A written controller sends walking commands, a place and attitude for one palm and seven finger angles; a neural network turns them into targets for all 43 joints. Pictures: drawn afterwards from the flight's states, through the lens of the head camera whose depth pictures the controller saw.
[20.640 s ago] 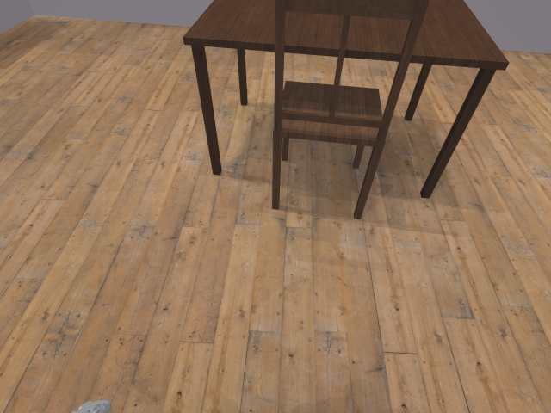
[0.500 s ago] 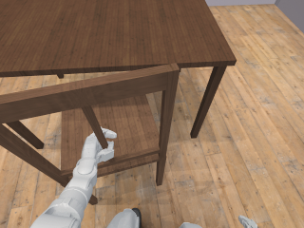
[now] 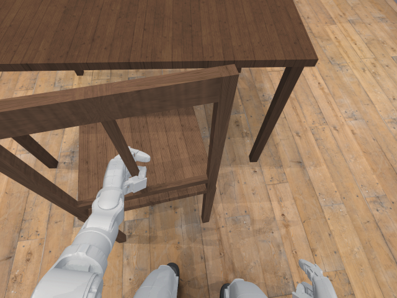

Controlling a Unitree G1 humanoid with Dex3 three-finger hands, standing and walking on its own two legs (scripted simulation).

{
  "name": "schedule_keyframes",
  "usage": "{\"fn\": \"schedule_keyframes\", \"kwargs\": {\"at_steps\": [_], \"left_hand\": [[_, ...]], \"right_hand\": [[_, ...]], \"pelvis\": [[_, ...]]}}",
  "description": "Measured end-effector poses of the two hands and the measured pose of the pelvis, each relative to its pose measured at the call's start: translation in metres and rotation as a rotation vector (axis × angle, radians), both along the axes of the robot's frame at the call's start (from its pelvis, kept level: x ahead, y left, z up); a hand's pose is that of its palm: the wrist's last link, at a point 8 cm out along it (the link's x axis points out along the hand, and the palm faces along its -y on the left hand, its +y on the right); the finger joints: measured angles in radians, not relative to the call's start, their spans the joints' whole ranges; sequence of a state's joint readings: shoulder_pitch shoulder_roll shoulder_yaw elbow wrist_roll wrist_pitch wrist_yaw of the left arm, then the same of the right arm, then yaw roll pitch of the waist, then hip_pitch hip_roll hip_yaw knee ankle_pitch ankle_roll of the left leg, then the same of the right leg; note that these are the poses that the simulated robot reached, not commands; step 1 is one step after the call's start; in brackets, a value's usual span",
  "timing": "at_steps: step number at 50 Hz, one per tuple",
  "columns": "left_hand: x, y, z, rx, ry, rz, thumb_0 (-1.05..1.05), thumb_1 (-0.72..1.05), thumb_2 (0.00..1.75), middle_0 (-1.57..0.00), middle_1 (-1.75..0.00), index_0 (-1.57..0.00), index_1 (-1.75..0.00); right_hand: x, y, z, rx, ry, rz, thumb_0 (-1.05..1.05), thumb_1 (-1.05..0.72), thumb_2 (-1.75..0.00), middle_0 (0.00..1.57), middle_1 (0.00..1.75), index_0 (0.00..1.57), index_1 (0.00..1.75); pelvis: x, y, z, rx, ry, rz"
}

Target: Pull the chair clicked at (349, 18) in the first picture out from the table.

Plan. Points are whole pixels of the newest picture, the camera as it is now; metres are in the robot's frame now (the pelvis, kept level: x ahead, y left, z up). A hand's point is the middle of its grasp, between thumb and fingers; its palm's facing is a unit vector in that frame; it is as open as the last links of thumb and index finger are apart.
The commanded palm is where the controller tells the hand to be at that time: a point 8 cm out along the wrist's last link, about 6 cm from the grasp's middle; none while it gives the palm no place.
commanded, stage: step backward, pulling the chair out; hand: left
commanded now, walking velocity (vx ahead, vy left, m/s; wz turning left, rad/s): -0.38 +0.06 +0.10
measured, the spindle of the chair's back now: (130, 163) +0.38 +0.17 -0.03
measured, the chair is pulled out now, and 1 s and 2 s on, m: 0.17 0.33 0.50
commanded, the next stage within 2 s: none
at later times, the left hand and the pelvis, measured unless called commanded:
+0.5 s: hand (138, 216) +0.27 +0.14 -0.06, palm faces +0.07 -0.98 -0.20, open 5.2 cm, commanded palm +0.25 +0.19 -0.06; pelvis -0.08 -0.02 +0.00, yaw +3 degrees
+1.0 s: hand (131, 252) +0.20 +0.14 -0.06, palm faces +0.10 -0.97 -0.20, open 5.2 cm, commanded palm +0.18 +0.19 -0.06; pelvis -0.15 -0.02 +0.00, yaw +5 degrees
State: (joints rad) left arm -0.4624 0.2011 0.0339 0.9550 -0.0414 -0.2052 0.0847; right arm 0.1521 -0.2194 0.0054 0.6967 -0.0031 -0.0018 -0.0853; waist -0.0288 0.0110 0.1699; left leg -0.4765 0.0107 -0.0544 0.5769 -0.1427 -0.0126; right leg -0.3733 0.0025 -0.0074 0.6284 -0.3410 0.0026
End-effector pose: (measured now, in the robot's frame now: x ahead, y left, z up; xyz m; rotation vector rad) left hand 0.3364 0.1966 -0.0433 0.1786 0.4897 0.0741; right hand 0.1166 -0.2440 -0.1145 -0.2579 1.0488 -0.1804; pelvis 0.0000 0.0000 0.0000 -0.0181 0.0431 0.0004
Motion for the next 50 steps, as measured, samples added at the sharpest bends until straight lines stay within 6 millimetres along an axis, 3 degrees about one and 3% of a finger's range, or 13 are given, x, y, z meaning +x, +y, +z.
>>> {"fn": "schedule_keyframes", "kwargs": {"at_steps": [7, 15, 20, 26, 39, 45, 50], "left_hand": [[-0.029, -0.006, 0.0, 0.013, -0.005, 0.036, 0.03, 0.7, 0.83, -0.31, -1.15, -0.49, -1.44], [-0.055, -0.007, 0.002, -0.008, 0.023, 0.03, 0.03, 0.71, 0.82, -0.28, -1.18, -0.5, -1.45], [-0.069, -0.005, 0.001, -0.007, 0.019, 0.02, 0.04, 0.71, 0.81, -0.27, -1.18, -0.5, -1.44], [-0.092, -0.006, 0.001, 0.015, 0.004, 0.051, 0.03, 0.7, 0.83, -0.3, -1.19, -0.49, -1.44], [-0.138, -0.003, 0.002, -0.005, 0.027, 0.038, 0.04, 0.71, 0.82, -0.28, -1.23, -0.5, -1.44], [-0.151, -0.001, 0.002, 0.008, 0.025, 0.059, 0.04, 0.71, 0.83, -0.3, -1.22, -0.5, -1.45], [-0.159, -0.004, 0.003, 0.012, 0.026, 0.081, 0.04, 0.7, 0.83, -0.32, -1.21, -0.49, -1.44]], "right_hand": [[-0.025, -0.01, -0.009, 0.042, 0.0, -0.034, 0.01, -0.9, -0.9, 0.2, 0.3, 0.2, 0.3], [-0.052, -0.03, -0.001, -0.075, 0.08, -0.011, 0.01, -0.9, -0.9, 0.2, 0.3, 0.2, 0.3], [-0.059, -0.028, 0.005, -0.072, 0.047, 0.013, 0.01, -0.9, -0.9, 0.2, 0.3, 0.2, 0.3], [-0.072, -0.022, -0.005, 0.003, -0.014, 0.0, 0.01, -0.9, -0.9, 0.2, 0.3, 0.2, 0.3], [-0.131, -0.02, -0.005, -0.055, 0.08, 0.034, 0.01, -0.9, -0.9, 0.2, 0.3, 0.2, 0.3], [-0.145, -0.011, -0.013, 0.003, 0.079, 0.04, 0.01, -0.9, -0.9, 0.2, 0.3, 0.2, 0.3], [-0.156, -0.018, -0.015, 0.017, 0.047, 0.003, 0.01, -0.9, -0.9, 0.2, 0.3, 0.2, 0.3]], "pelvis": [[-0.021, -0.017, -0.002, -0.021, -0.016, 0.015], [-0.039, -0.007, 0.002, 0.011, -0.008, 0.071], [-0.06, -0.01, 0.001, 0.022, -0.006, 0.054], [-0.08, -0.023, -0.006, 0.009, -0.022, 0.051], [-0.117, -0.007, -0.001, 0.028, -0.011, 0.097], [-0.129, -0.018, -0.002, 0.01, -0.018, 0.085], [-0.148, -0.022, -0.003, 0.009, -0.007, 0.094]]}}
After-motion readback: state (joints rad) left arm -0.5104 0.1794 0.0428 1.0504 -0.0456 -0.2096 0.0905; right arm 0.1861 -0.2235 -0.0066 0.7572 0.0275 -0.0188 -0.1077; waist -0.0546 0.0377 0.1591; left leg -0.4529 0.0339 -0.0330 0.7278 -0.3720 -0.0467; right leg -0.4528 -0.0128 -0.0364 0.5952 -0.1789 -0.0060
